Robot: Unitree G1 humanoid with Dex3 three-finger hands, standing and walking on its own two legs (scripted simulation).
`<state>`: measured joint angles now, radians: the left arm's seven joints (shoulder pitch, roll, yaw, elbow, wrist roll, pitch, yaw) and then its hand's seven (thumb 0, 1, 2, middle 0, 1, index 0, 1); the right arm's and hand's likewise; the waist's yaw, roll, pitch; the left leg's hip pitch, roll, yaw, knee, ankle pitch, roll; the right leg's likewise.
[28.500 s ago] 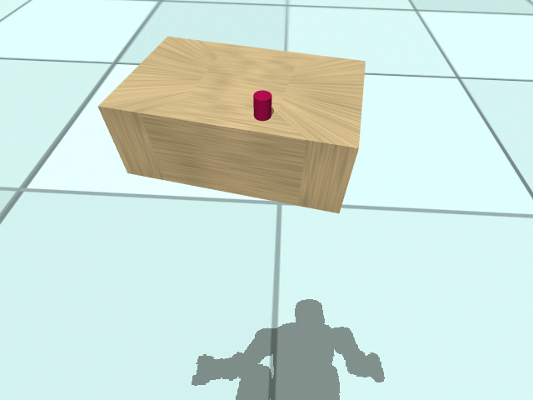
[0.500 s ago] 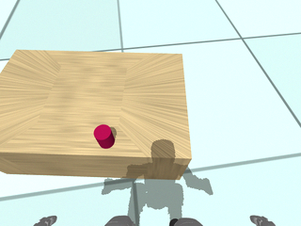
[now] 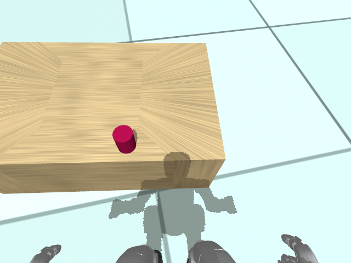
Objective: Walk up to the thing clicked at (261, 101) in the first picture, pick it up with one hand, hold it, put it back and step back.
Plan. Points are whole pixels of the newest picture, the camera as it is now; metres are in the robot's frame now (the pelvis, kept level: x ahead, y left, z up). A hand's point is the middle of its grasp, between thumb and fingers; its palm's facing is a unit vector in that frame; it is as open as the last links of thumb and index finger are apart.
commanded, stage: step back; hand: left
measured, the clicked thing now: (124, 139) +0.53 +0.18 -0.29
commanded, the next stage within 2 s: none
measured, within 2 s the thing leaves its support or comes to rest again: neither
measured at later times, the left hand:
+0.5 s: hand out of the picture +0.01 +0.27 -0.15, palm faces +0.04 -0.93 -0.36, open 7.4 cm
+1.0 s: hand out of the picture -0.19 +0.22 -0.13, palm faces -0.02 -0.91 -0.42, open 7.4 cm
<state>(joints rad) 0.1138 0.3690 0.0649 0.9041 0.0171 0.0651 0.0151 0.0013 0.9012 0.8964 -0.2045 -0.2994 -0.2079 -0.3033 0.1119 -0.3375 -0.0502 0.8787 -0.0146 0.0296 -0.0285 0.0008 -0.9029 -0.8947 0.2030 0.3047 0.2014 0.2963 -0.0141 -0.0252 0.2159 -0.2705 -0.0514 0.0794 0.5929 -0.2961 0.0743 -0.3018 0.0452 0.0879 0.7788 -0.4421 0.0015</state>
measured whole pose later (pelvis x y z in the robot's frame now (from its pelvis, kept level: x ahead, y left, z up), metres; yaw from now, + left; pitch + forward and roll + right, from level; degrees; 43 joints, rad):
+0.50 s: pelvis -0.11 +0.01 +0.00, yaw +2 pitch -3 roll +2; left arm 0.10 0.38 0.08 0.77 0.02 0.08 0.00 0.00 0.90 0.90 -0.21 -0.30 -0.21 -0.30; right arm 0.14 -0.36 -0.04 0.88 -0.03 0.03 -0.01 0.00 -0.91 -0.90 0.20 0.30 0.20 0.30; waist 0.02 -0.07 0.21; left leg -0.22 -0.05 -0.02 0.61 -0.33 0.01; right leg -0.42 0.01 0.09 0.75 -0.36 -0.01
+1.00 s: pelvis -0.25 -0.04 +0.00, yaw -1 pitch -1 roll +2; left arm 0.23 0.34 0.07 0.84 0.04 0.06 -0.01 0.00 0.90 0.90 -0.21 -0.30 -0.21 -0.30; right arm 0.14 -0.42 -0.05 0.84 0.01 0.06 -0.03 0.00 -0.91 -0.89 0.20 0.30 0.20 0.30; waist 0.03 0.03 0.14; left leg -0.50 -0.10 -0.13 1.11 -0.48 0.00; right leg -0.27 -0.02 0.07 0.62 -0.33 -0.01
